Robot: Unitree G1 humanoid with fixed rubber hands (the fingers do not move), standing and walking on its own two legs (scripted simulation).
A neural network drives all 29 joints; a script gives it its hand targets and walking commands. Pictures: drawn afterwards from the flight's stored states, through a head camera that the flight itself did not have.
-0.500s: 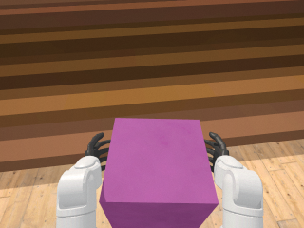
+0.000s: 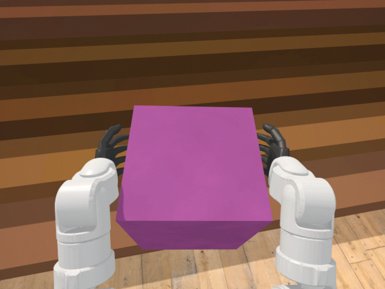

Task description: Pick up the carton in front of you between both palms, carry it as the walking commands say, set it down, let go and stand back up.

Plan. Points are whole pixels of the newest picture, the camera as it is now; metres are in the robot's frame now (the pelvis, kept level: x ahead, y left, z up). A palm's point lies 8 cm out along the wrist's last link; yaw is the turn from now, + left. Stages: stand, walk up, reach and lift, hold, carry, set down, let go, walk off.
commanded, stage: carry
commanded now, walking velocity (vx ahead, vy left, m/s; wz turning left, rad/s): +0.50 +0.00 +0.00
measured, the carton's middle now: (191, 186) +0.32 +0.00 +0.07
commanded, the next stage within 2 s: none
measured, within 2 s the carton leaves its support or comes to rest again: neither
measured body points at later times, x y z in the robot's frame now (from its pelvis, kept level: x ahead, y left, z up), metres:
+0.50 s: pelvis +0.30 -0.01 +0.02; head +0.38 -0.02 +0.46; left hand +0.70 +0.16 +0.14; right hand +0.72 -0.14 +0.14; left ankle +0.17 +0.08 -0.59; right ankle +0.33 -0.10 -0.71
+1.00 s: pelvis +0.60 +0.04 +0.05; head +0.69 +0.07 +0.48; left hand +0.99 +0.19 +0.17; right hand +0.99 -0.12 +0.18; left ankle +0.35 +0.09 -0.65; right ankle +0.65 +0.00 -0.53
